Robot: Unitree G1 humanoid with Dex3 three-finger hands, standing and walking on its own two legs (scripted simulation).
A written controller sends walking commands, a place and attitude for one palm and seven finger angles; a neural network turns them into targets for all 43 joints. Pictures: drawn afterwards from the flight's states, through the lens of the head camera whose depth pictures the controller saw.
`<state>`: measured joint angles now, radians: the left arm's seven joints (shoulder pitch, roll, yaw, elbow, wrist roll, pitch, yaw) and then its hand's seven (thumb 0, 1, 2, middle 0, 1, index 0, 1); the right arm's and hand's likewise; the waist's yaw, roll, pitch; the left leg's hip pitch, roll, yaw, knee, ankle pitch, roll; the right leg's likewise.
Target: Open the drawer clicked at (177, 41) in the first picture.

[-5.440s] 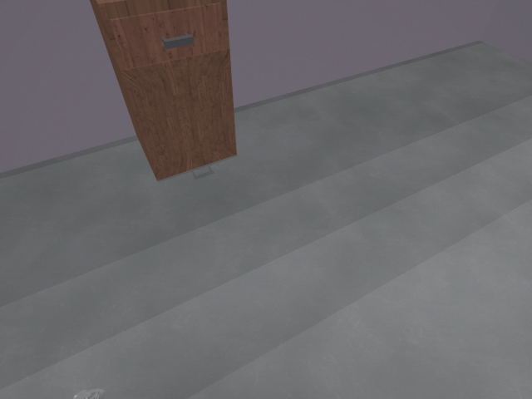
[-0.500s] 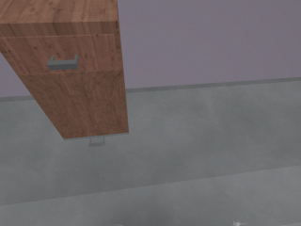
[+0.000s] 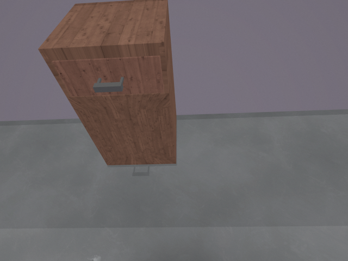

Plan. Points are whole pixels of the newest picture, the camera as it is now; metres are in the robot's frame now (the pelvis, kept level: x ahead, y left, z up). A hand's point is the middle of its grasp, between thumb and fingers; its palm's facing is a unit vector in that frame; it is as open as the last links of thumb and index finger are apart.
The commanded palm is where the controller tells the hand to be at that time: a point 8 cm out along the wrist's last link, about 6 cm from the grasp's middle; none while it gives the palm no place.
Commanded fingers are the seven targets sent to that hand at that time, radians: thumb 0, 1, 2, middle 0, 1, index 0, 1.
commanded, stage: take the last steps up to it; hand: left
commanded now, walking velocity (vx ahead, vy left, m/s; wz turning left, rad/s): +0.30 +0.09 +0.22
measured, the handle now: (109, 83) +0.76 +0.31 -0.05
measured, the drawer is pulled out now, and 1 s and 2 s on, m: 0.00 0.00 0.00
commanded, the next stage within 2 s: come to a stop and stand still in 0.84 s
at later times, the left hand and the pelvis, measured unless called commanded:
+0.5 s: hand out of the picture -0.06 +0.25 -0.17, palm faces +0.19 -0.96 -0.19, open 7.4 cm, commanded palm none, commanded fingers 0.00 0.90 0.90 -0.20 -0.30 -0.20 -0.30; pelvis +0.04 +0.07 +0.00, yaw +6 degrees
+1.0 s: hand (107, 195) +0.33 +0.24 -0.16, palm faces +0.08 -0.98 -0.19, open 7.3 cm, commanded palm none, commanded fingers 0.00 0.90 0.90 -0.20 -0.30 -0.20 -0.30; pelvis +0.22 +0.07 -0.01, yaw +6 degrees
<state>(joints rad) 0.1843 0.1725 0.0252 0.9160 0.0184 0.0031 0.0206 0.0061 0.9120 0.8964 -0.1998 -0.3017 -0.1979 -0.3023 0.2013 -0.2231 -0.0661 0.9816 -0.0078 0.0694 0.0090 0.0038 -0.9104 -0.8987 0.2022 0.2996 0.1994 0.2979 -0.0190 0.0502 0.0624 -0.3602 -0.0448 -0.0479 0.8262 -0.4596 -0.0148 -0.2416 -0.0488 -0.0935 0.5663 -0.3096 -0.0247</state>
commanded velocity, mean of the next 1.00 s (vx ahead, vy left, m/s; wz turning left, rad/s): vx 0.21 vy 0.03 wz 0.02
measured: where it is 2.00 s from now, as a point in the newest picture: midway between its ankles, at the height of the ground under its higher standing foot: outside the picture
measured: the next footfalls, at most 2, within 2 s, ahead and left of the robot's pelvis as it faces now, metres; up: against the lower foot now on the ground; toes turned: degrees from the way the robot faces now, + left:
left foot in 0.40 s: +0.06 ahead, +0.17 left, +0.00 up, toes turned +13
right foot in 0.92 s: +0.34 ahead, -0.01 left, +0.00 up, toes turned -3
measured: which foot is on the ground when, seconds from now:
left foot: up 0.00-0.38, down 0.40-0.92, up 0.94-1.00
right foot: down 0.00-0.42, up 0.44-0.90, down 0.92-1.00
